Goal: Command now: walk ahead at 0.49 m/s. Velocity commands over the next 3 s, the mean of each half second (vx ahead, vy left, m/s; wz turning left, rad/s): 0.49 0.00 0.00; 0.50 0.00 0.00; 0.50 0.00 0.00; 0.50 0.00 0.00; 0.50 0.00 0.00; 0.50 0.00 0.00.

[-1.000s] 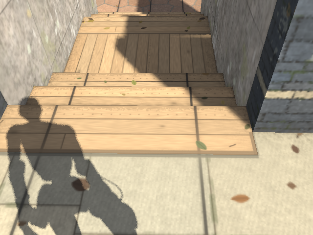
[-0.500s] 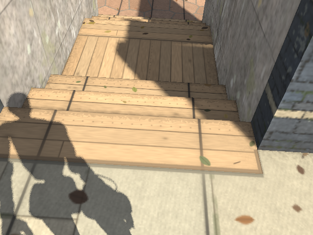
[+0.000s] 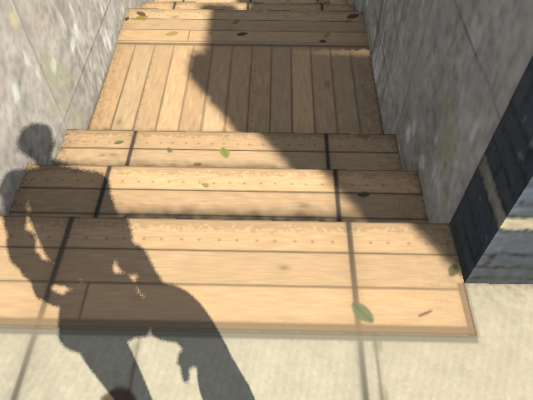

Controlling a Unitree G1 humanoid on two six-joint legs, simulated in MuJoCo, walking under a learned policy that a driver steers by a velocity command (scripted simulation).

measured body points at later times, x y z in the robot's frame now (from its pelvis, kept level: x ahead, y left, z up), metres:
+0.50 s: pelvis +0.29 +0.03 +0.00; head +0.33 +0.04 +0.45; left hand +0.20 +0.26 -0.15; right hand +0.47 -0.19 -0.12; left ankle +0.40 +0.10 -0.72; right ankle +0.10 -0.06 -0.68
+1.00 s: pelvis +0.56 +0.02 +0.01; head +0.59 +0.01 +0.46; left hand +0.76 +0.22 -0.11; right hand +0.45 -0.20 -0.14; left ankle +0.40 +0.10 -0.72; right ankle +0.70 -0.07 -0.71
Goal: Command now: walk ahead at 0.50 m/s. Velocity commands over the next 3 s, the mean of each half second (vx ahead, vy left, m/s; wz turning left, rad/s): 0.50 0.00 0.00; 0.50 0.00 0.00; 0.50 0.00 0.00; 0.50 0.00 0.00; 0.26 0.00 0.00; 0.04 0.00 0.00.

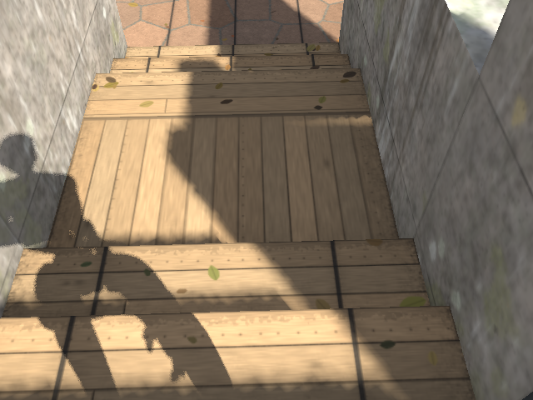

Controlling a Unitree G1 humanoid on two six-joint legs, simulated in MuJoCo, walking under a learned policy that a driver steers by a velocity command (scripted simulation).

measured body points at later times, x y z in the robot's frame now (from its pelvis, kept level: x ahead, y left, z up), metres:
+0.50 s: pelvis +0.24 -0.02 +0.01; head +0.24 -0.02 +0.46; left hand +0.18 +0.23 -0.13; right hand +0.38 -0.25 -0.12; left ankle +0.32 +0.11 -0.67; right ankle +0.15 -0.08 -0.73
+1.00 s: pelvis +0.48 +0.03 -0.05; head +0.48 +0.04 +0.40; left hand +0.63 +0.28 -0.16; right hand +0.40 -0.22 -0.19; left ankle +0.35 +0.11 -0.73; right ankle +0.61 -0.06 -0.76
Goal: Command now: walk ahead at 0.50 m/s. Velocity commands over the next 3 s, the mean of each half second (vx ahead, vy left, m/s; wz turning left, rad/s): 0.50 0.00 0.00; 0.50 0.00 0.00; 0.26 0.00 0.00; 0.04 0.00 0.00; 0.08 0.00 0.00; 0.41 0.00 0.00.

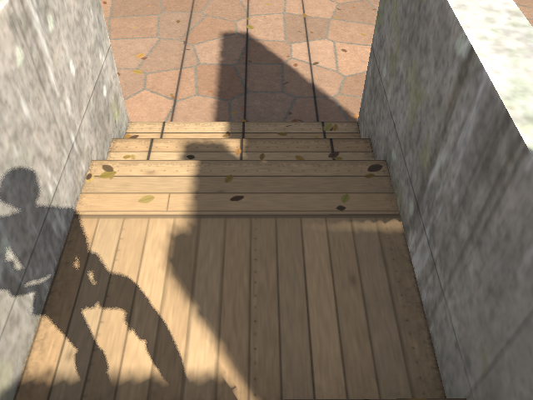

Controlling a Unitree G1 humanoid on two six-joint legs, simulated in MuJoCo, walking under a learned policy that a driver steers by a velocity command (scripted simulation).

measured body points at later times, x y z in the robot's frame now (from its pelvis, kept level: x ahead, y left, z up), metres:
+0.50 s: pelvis +0.28 +0.04 -0.17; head +0.29 +0.05 +0.28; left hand +0.18 +0.29 -0.31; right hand +0.46 -0.20 -0.28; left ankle +0.47 +0.18 -0.88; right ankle +0.10 -0.07 -0.84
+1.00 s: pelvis +0.56 +0.10 -0.28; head +0.57 +0.11 +0.17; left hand +0.70 +0.34 -0.41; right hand +0.45 -0.14 -0.42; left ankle +0.46 +0.17 -1.00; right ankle +0.74 -0.07 -0.96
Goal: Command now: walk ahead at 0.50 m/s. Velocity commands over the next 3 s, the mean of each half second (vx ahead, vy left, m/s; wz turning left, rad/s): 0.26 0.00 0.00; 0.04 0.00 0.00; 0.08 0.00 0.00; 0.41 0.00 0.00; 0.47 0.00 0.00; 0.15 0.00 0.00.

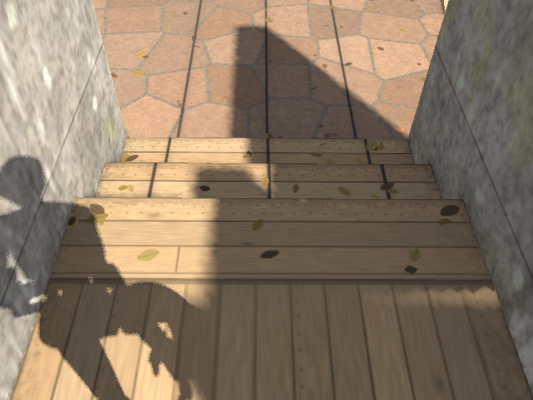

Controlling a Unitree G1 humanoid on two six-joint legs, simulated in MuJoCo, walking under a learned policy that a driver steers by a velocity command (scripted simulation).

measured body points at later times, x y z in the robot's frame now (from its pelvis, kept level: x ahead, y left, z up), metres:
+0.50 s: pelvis +0.26 -0.05 -0.14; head +0.30 -0.06 +0.31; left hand +0.25 +0.19 -0.28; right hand +0.34 -0.28 -0.29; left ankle +0.36 +0.08 -0.83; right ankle +0.29 -0.14 -0.88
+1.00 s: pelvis +0.33 -0.01 -0.14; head +0.34 +0.00 +0.31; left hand +0.30 +0.21 -0.30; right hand +0.36 -0.24 -0.29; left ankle +0.37 +0.07 -0.88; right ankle +0.29 -0.14 -0.88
